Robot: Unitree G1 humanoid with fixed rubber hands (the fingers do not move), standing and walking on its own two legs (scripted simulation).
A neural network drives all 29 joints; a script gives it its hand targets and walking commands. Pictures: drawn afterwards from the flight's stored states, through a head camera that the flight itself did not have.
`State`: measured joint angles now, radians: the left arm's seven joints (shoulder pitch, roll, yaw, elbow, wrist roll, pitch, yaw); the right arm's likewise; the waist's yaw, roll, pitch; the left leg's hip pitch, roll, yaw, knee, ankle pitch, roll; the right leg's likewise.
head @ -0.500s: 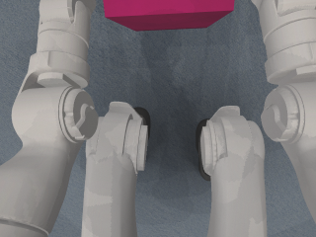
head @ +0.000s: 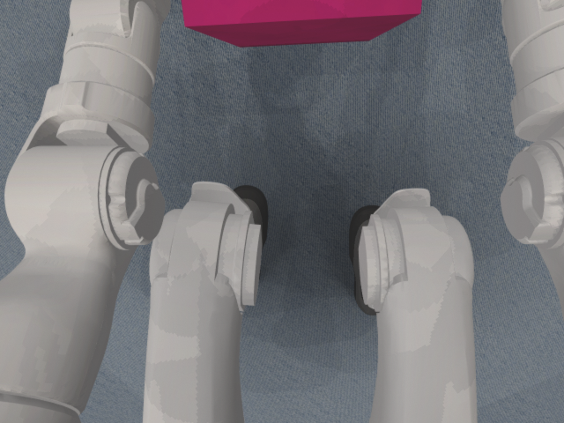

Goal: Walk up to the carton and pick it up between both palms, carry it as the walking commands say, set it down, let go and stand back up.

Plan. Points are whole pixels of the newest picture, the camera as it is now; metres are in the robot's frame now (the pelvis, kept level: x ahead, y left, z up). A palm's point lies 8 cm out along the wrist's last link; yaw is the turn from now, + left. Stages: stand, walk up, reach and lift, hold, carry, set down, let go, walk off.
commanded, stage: set down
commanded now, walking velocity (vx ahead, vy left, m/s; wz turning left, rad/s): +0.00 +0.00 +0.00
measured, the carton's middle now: out of the picture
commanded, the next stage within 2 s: let go in 1.50 s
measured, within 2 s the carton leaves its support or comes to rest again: neither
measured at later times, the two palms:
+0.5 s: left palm out of the picture +0.56 +0.21 -0.11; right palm out of the picture +0.59 -0.14 -0.10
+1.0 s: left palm out of the picture +0.56 +0.21 +0.03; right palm out of the picture +0.59 -0.16 +0.04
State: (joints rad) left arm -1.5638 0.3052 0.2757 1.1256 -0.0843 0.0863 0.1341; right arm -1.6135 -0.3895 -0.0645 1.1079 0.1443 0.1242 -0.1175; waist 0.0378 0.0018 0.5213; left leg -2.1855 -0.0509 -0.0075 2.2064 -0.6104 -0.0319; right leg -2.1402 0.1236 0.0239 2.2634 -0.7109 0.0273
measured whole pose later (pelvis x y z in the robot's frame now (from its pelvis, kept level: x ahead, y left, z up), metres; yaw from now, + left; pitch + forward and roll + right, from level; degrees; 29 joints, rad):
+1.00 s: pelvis -0.01 +0.00 +0.17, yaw +0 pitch +32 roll -1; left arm -1.46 0.36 0.23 0.66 -0.15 0.38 0.16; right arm -1.54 -0.44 -0.14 0.76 0.16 0.38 -0.10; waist 0.04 0.00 0.52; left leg -1.72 -0.06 -0.05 1.64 -0.48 -0.02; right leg -1.67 0.08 0.02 1.68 -0.56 0.01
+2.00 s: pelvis +0.06 +0.01 +0.35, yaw +1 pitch +21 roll -1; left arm -0.57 0.25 0.15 0.38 0.01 0.24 0.00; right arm -0.60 -0.21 -0.16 0.40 -0.01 0.24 -0.09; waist 0.03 0.00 0.38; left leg -0.89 -0.04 -0.07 0.82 -0.29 -0.01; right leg -0.84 0.06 0.06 0.82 -0.34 0.00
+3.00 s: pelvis +0.14 +0.01 +0.40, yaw +1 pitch -1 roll +0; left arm 0.24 0.21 0.03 0.44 0.01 0.13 -0.04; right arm 0.23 -0.18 -0.06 0.48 -0.03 0.09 0.05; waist 0.00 -0.01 0.07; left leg -0.13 -0.05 -0.06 0.46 -0.30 0.01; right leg -0.09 0.02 0.08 0.46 -0.34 0.00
